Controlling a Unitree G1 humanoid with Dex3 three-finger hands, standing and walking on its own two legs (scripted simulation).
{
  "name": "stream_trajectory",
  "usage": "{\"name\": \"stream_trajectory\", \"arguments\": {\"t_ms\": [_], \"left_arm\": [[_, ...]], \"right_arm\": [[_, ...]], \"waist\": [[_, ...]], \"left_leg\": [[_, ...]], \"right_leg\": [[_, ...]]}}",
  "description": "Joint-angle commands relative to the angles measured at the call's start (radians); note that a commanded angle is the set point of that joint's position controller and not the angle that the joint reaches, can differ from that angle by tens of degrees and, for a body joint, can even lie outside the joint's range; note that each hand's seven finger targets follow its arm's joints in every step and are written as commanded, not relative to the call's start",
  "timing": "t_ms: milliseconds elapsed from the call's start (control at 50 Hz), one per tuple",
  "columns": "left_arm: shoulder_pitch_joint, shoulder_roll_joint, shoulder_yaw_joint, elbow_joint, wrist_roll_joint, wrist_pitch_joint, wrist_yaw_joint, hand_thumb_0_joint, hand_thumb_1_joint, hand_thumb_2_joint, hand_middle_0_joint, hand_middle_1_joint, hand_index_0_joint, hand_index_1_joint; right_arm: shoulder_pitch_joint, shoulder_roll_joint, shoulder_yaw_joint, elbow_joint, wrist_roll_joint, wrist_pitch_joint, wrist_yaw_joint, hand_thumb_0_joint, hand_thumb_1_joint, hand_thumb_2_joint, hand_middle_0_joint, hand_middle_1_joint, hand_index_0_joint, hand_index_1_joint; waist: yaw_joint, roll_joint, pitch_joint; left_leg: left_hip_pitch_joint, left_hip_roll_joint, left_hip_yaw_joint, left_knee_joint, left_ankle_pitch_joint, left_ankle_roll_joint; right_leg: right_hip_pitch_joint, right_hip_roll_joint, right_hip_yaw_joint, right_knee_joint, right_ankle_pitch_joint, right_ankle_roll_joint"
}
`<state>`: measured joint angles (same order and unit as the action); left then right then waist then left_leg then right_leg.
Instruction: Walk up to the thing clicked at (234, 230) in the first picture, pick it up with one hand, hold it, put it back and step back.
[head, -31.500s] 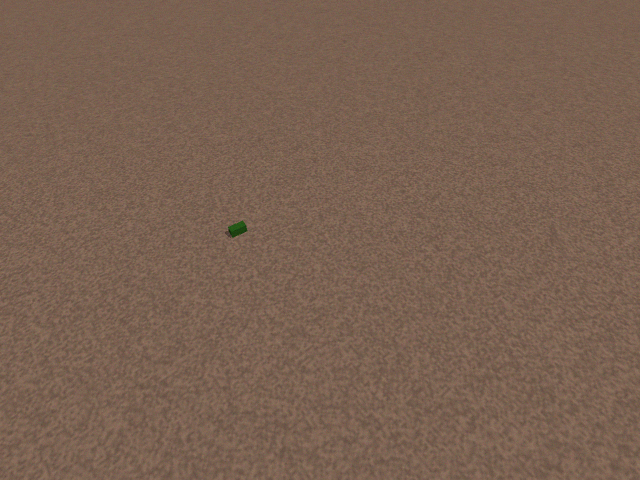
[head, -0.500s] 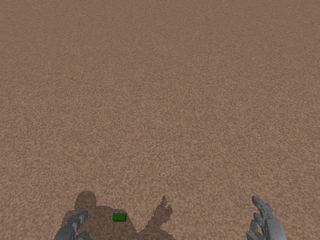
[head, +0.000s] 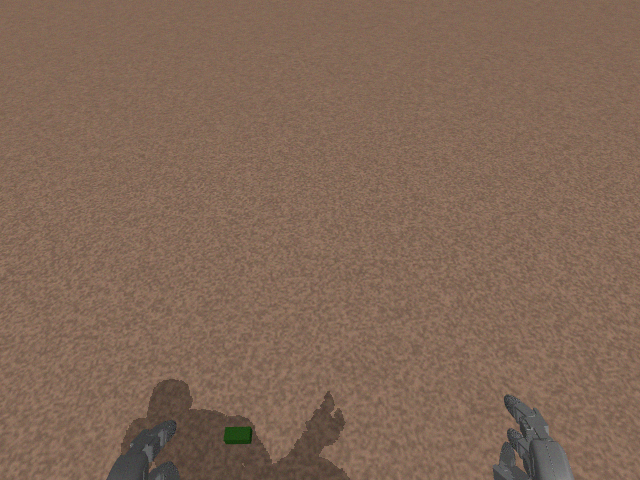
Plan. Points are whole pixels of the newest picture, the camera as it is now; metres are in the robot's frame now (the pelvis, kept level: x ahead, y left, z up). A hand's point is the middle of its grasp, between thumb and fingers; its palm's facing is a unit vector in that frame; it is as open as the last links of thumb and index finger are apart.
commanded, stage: home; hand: left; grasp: from above
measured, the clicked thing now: (238, 435) +0.42 +0.25 -0.70
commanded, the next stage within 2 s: stand in 0.28 s
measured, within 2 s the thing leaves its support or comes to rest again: neither
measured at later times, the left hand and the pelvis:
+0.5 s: hand out of the picture +0.16 +0.21 -0.08, palm faces +0.01 -0.95 -0.31, open 7.4 cm; pelvis -0.01 +0.00 +0.01, yaw +0 degrees
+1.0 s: hand out of the picture +0.03 +0.24 -0.11, palm faces +0.05 -0.95 -0.32, open 7.4 cm; pelvis +0.00 +0.01 +0.06, yaw +1 degrees
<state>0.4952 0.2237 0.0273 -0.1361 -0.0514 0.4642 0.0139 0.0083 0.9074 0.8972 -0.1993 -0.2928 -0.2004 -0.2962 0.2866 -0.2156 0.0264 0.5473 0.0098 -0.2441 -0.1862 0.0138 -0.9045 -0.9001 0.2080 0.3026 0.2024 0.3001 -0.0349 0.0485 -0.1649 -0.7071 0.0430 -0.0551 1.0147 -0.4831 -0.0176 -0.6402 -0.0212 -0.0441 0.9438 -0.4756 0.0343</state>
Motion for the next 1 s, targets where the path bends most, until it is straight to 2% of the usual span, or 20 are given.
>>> {"name": "stream_trajectory", "arguments": {"t_ms": [0,20,80,100,140,240,260,300,320,340,360,380,400,440,500,600,700,780,900,980], "left_arm": [[-0.029,0.106,0.065,-0.204,0.005,-0.049,0.013,0.000,0.900,0.899,-0.198,-0.297,-0.199,-0.296],[-0.029,0.133,0.086,-0.209,0.010,-0.050,0.016,0.000,0.900,0.899,-0.199,-0.297,-0.199,-0.297],[-0.006,0.080,0.041,-0.171,0.005,-0.042,0.011,0.000,0.900,0.899,-0.199,-0.297,-0.199,-0.296],[-0.020,0.109,0.066,-0.211,0.003,-0.043,0.013,0.000,0.900,0.899,-0.199,-0.297,-0.199,-0.297],[-0.019,0.116,0.070,-0.204,0.008,-0.042,0.014,0.000,0.900,0.899,-0.199,-0.297,-0.199,-0.297],[-0.009,0.112,0.064,-0.205,0.005,-0.040,0.016,0.000,0.900,0.899,-0.198,-0.297,-0.199,-0.297],[-0.014,0.094,0.045,-0.202,0.004,-0.040,0.013,0.000,0.900,0.899,-0.198,-0.297,-0.199,-0.296],[-0.024,0.128,0.080,-0.224,0.004,-0.045,0.018,0.000,0.900,0.899,-0.198,-0.297,-0.199,-0.296],[-0.016,0.100,0.051,-0.204,0.004,-0.042,0.014,0.000,0.900,0.899,-0.198,-0.297,-0.199,-0.296],[-0.024,0.127,0.074,-0.227,0.006,-0.044,0.018,0.000,0.900,0.899,-0.198,-0.297,-0.199,-0.296],[-0.306,0.195,0.060,0.124,0.119,-0.263,0.056,0.000,0.900,0.899,-0.199,-0.298,-0.199,-0.297],[-0.205,0.209,0.080,0.316,0.124,-0.331,0.048,0.000,0.899,0.900,-0.200,-0.300,-0.200,-0.300],[-0.194,0.213,0.076,0.363,0.119,-0.363,0.041,0.000,0.899,0.900,-0.200,-0.300,-0.200,-0.300],[-0.229,0.228,0.061,0.454,0.126,-0.405,0.034,0.000,0.899,0.900,-0.200,-0.300,-0.200,-0.300],[-0.276,0.218,0.068,0.581,0.103,-0.416,0.028,0.000,0.899,0.900,-0.200,-0.300,-0.200,-0.300],[-0.310,0.199,0.064,0.778,0.103,-0.449,0.030,0.000,0.899,0.900,-0.200,-0.300,-0.200,-0.300],[-0.287,0.200,0.061,0.931,0.096,-0.466,0.027,0.000,0.899,0.900,-0.200,-0.300,-0.200,-0.300],[-0.295,0.227,0.061,1.019,0.086,-0.480,0.033,0.000,0.899,0.900,-0.200,-0.300,-0.200,-0.300],[-0.317,0.239,0.050,1.119,0.085,-0.471,0.035,0.000,0.899,0.900,-0.200,-0.300,-0.200,-0.300],[-0.312,0.240,0.043,1.166,0.083,-0.473,0.033,0.000,0.899,0.900,-0.200,-0.300,-0.200,-0.300]], "right_arm": [[-0.070,-0.123,-0.051,-0.158,-0.005,-0.058,-0.014,0.000,-0.899,-0.900,0.200,0.300,0.200,0.300],[-0.075,-0.129,-0.054,-0.161,-0.006,-0.058,-0.015,0.000,-0.899,-0.900,0.200,0.300,0.200,0.300],[-0.069,-0.119,-0.049,-0.158,-0.005,-0.057,-0.014,0.000,-0.899,-0.900,0.200,0.300,0.200,0.300],[-0.076,-0.126,-0.052,-0.169,-0.004,-0.057,-0.014,0.000,-0.900,-0.900,0.200,0.300,0.200,0.300],[-0.073,-0.126,-0.053,-0.169,-0.005,-0.055,-0.013,0.000,-0.899,-0.900,0.200,0.300,0.200,0.300],[-0.071,-0.130,-0.054,-0.170,-0.003,-0.050,-0.012,0.000,-0.900,-0.900,0.200,0.300,0.200,0.300],[-0.069,-0.122,-0.049,-0.167,-0.003,-0.050,-0.011,0.000,-0.899,-0.900,0.200,0.300,0.200,0.300],[-0.070,-0.129,-0.055,-0.176,-0.002,-0.049,-0.012,0.000,-0.899,-0.900,0.200,0.300,0.200,0.300],[-0.067,-0.121,-0.049,-0.168,-0.002,-0.047,-0.011,0.000,-0.899,-0.900,0.200,0.300,0.200,0.300],[-0.072,-0.128,-0.053,-0.178,-0.003,-0.046,-0.012,0.000,-0.899,-0.900,0.200,0.300,0.200,0.300],[-0.134,-0.246,-0.089,0.076,-0.122,0.063,0.048,0.000,-0.900,-0.900,0.200,0.300,0.200,0.299],[-0.140,-0.257,-0.107,0.088,-0.123,0.103,0.079,0.000,-0.900,-0.900,0.200,0.300,0.200,0.300],[-0.127,-0.261,-0.111,0.058,-0.127,0.124,0.098,0.000,-0.900,-0.900,0.200,0.300,0.200,0.300],[-0.120,-0.236,-0.105,0.106,-0.092,0.139,0.137,0.000,-0.900,-0.900,0.200,0.300,0.200,0.300],[-0.137,-0.221,-0.112,0.150,-0.056,0.153,0.167,0.000,-0.900,-0.900,0.200,0.300,0.200,0.300],[-0.164,-0.237,-0.117,0.231,-0.067,0.182,0.169,0.000,-0.900,-0.900,0.200,0.300,0.200,0.300],[-0.162,-0.252,-0.114,0.299,-0.058,0.196,0.160,0.000,-0.900,-0.900,0.200,0.300,0.200,0.300],[-0.122,-0.245,-0.109,0.361,-0.047,0.205,0.150,0.000,-0.900,-0.900,0.200,0.300,0.200,0.300],[-0.131,-0.249,-0.101,0.430,-0.040,0.219,0.147,0.000,-0.900,-0.900,0.200,0.300,0.200,0.300],[-0.142,-0.257,-0.099,0.463,-0.035,0.219,0.147,0.000,-0.900,-0.900,0.200,0.300,0.200,0.300]], "waist": [[-0.001,0.013,-0.079],[0.002,0.000,-0.074],[-0.005,-0.010,-0.062],[0.001,-0.009,-0.081],[-0.002,-0.004,-0.066],[-0.003,-0.007,-0.081],[-0.004,0.005,-0.065],[-0.004,0.001,-0.094],[-0.005,0.006,-0.073],[-0.001,0.006,-0.074],[0.073,-0.077,0.159],[0.076,-0.136,0.076],[0.051,-0.116,0.062],[0.056,-0.050,0.012],[0.066,-0.090,0.031],[0.067,0.007,0.105],[0.069,0.026,0.135],[0.047,-0.046,0.107],[0.043,-0.043,0.171],[0.051,-0.036,0.181]], "left_leg": [[0.125,-0.033,0.015,-0.169,0.216,0.022],[0.122,-0.031,0.013,-0.172,0.205,0.022],[0.113,-0.036,0.021,-0.159,0.218,0.024],[0.116,-0.035,0.017,-0.164,0.210,0.024],[0.110,-0.036,0.019,-0.163,0.204,0.024],[0.118,-0.031,0.010,-0.168,0.205,0.022],[0.111,-0.034,0.015,-0.164,0.206,0.023],[0.120,-0.034,0.016,-0.159,0.212,0.023],[0.110,-0.035,0.017,-0.163,0.200,0.023],[0.104,-0.034,0.015,-0.165,0.184,0.023],[0.125,0.000,-0.016,-0.232,0.377,0.074],[0.190,-0.007,0.014,-0.222,0.380,0.090],[0.232,-0.013,-0.004,-0.224,0.370,0.088],[0.286,-0.021,-0.001,-0.252,0.352,0.082],[0.331,-0.016,-0.013,-0.302,0.293,0.079],[0.342,0.026,-0.084,-0.461,0.168,0.087],[0.403,0.044,-0.100,-0.553,0.239,0.076],[0.505,0.028,-0.045,-0.528,0.451,0.061],[0.517,0.040,-0.054,-0.629,0.359,0.050],[0.535,0.048,-0.058,-0.658,0.393,0.046]], "right_leg": [[0.034,0.042,-0.034,-0.142,0.190,-0.031],[0.037,0.043,-0.037,-0.143,0.178,-0.031],[0.030,0.040,-0.034,-0.146,0.196,-0.028],[0.037,0.040,-0.035,-0.145,0.186,-0.030],[0.033,0.039,-0.034,-0.147,0.181,-0.029],[0.032,0.043,-0.038,-0.135,0.178,-0.032],[0.026,0.041,-0.036,-0.139,0.184,-0.030],[0.035,0.041,-0.033,-0.137,0.188,-0.030],[0.024,0.041,-0.034,-0.139,0.178,-0.030],[0.022,0.041,-0.035,-0.140,0.163,-0.032],[0.200,-0.032,0.031,-0.182,0.188,-0.068],[0.228,-0.052,0.101,-0.216,0.191,-0.100],[0.187,-0.041,0.118,-0.226,0.194,-0.117],[0.279,-0.070,0.125,-0.212,0.271,-0.105],[0.272,-0.067,0.101,-0.263,0.203,-0.077],[0.310,-0.043,0.054,-0.313,0.163,-0.050],[0.393,-0.052,0.051,-0.402,0.250,-0.045],[0.465,-0.088,0.078,-0.475,0.413,-0.048],[0.492,-0.089,0.070,-0.554,0.314,-0.042],[0.525,-0.094,0.067,-0.582,0.342,-0.036]]}}
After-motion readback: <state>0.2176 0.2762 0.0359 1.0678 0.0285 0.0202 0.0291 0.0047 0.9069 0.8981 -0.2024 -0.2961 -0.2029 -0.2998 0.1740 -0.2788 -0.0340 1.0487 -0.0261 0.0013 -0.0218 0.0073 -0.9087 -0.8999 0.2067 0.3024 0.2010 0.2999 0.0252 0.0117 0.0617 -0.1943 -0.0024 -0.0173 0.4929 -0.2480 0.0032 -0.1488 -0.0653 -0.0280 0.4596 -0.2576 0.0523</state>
